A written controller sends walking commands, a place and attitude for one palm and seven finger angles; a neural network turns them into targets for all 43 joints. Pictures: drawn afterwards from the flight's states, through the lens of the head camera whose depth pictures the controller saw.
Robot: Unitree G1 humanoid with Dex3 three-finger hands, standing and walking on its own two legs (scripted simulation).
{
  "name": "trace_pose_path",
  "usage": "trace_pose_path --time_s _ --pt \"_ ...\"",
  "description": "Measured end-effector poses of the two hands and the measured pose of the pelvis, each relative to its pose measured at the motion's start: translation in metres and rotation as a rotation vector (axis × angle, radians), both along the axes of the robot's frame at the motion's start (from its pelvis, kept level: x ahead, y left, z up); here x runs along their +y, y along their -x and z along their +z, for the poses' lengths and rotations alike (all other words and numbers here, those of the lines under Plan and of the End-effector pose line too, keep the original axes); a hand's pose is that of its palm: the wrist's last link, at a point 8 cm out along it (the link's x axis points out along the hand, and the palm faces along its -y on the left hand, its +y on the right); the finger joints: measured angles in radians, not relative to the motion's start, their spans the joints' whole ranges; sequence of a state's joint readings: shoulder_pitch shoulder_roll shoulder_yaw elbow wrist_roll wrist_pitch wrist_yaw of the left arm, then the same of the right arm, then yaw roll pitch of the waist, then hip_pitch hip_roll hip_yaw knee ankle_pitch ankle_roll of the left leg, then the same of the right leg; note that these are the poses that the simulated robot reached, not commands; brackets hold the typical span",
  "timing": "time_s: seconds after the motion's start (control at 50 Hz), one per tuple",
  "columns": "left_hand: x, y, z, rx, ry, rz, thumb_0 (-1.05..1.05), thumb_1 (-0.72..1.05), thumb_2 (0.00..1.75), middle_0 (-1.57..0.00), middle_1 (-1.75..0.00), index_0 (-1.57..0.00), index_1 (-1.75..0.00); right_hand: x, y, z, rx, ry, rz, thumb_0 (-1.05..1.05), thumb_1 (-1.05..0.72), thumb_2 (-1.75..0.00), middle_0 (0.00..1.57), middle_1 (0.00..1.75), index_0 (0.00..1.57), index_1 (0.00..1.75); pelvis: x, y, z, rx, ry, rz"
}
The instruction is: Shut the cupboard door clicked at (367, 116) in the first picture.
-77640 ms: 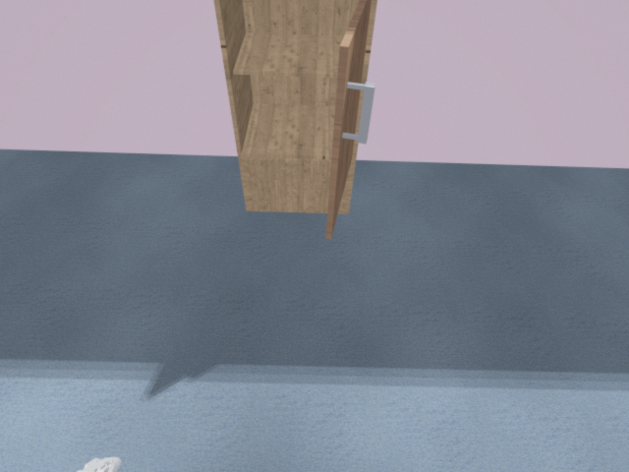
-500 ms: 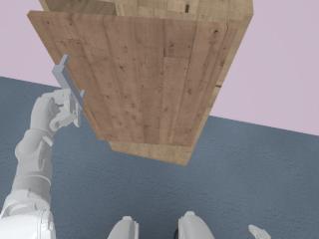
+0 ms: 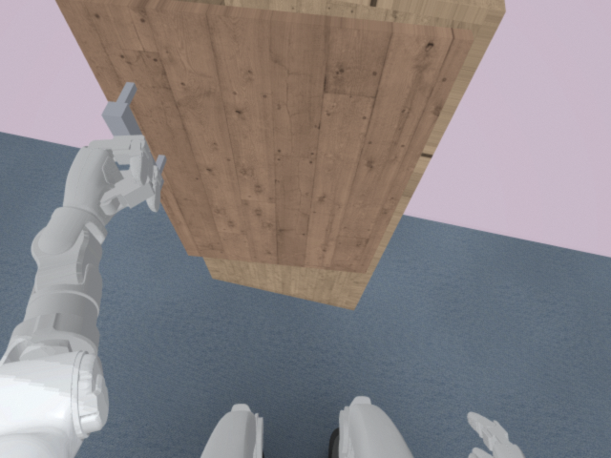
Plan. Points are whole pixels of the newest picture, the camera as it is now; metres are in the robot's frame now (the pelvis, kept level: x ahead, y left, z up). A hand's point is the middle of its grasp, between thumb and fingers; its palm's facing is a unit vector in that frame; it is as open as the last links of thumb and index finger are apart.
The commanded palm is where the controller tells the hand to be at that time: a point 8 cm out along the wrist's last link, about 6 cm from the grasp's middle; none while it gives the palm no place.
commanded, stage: push the door shut along its arc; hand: left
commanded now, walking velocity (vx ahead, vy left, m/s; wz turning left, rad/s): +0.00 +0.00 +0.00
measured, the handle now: (142, 141) +0.52 +0.23 +0.07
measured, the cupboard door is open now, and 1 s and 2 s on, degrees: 7 0 0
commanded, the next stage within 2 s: pull the fist back off the door in 0.70 s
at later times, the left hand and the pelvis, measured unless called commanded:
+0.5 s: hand (164, 158) +0.48 +0.19 +0.07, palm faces -0.26 -0.97 -0.04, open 3.2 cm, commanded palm +0.50 +0.22 +0.07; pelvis -0.01 +0.01 -0.01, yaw +0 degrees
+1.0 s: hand (170, 153) +0.49 +0.18 +0.07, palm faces -0.03 -1.00 -0.01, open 3.4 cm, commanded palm +0.50 +0.21 +0.07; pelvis -0.03 +0.01 -0.02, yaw +2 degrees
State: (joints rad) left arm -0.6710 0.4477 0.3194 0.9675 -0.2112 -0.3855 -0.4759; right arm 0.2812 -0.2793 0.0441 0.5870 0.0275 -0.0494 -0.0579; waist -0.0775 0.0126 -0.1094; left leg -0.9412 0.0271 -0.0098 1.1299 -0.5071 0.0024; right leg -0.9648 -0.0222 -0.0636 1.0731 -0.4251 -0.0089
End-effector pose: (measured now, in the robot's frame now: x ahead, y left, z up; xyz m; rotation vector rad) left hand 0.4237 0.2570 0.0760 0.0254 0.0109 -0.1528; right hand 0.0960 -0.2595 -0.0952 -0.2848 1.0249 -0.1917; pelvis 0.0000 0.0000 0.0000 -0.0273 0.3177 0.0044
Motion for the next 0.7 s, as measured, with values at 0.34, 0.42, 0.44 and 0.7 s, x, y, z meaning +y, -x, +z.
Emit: trace_pose_path --time_s 0.34,0.42,0.44,0.7 --pt "-0.004 -0.042 -0.002 0.025 -0.007 -0.068 0.02 0.89 0.90 -1.30 -1.50 -1.33 -1.50 -0.006 0.063 -0.011 0.179 0.040 -0.065 0.00 -0.90 -0.90 0.21 0.30 0.21 0.29 0.005 0.007 -0.011 0.057 0.016 0.005" --pt "-0.010 -0.053 -0.002 0.027 -0.018 -0.093 0.02 0.89 0.90 -1.30 -1.50 -1.33 -1.50 -0.006 0.072 -0.011 0.199 0.049 -0.078 0.00 -0.90 -0.90 0.21 0.30 0.21 0.29 0.007 0.008 -0.013 0.072 0.020 0.006" --pt "-0.009 -0.053 -0.003 0.024 -0.019 -0.099 0.02 0.90 0.90 -1.30 -1.50 -1.34 -1.50 -0.006 0.074 -0.011 0.204 0.050 -0.080 0.00 -0.90 -0.90 0.21 0.30 0.21 0.29 0.007 0.008 -0.013 0.074 0.020 0.005" --pt "-0.007 -0.054 -0.001 0.047 -0.027 -0.130 0.02 0.90 0.90 -1.30 -1.50 -1.41 -1.50 -0.002 0.074 -0.013 0.201 0.065 -0.043 0.00 -0.90 -0.90 0.21 0.30 0.21 0.30 0.007 0.015 -0.017 0.080 0.035 0.028"
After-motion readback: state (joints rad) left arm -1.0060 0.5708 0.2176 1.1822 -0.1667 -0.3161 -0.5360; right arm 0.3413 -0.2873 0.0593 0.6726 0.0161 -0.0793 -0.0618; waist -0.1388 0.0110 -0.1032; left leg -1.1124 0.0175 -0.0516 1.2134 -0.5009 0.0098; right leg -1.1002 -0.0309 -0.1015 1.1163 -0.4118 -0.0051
